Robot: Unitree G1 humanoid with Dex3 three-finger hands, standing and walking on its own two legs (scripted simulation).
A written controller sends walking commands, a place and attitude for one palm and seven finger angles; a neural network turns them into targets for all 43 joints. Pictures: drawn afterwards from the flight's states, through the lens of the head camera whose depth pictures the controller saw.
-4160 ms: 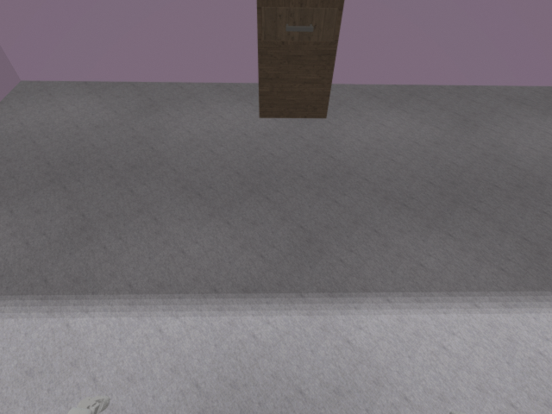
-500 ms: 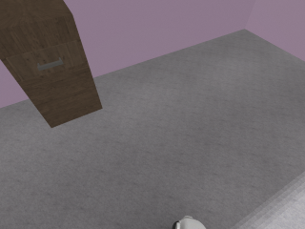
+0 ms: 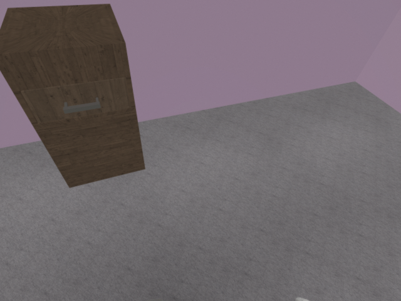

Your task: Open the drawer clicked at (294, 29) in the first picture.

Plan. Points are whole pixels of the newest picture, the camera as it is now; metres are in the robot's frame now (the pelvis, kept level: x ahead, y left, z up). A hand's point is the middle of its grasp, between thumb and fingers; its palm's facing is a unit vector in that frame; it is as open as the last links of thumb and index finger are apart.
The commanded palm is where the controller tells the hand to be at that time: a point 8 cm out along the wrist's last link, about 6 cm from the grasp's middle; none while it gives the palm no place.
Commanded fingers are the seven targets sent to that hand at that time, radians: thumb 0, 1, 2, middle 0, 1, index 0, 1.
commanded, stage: walk to a spot facing it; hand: left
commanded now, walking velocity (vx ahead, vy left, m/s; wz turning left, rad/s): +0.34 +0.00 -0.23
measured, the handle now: (82, 104) +0.83 +0.58 -0.19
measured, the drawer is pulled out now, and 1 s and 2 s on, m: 0.00 0.00 0.00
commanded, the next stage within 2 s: turn to face it in 0.26 s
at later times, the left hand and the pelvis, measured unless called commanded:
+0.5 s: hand (160, 233) +0.31 +0.13 -0.16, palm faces -0.17 -0.96 -0.24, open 7.4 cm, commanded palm none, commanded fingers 0.00 0.90 0.90 -0.20 -0.30 -0.20 -0.30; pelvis +0.18 -0.04 +0.00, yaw -9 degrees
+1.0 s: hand (133, 240) +0.29 +0.20 -0.17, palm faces +0.17 -0.96 -0.22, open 7.3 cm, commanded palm none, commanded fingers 0.00 0.90 0.90 -0.20 -0.30 -0.20 -0.30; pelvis +0.22 -0.02 +0.01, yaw +7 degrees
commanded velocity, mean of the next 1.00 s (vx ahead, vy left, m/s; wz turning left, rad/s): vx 0.08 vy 0.00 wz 0.24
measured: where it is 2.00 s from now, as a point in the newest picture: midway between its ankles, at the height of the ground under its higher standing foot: outside the picture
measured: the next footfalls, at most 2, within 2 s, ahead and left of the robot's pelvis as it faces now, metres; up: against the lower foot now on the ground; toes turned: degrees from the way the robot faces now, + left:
right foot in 0.48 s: +0.29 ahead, -0.17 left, +0.00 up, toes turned -18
left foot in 0.86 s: +0.29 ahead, +0.08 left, +0.00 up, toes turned +12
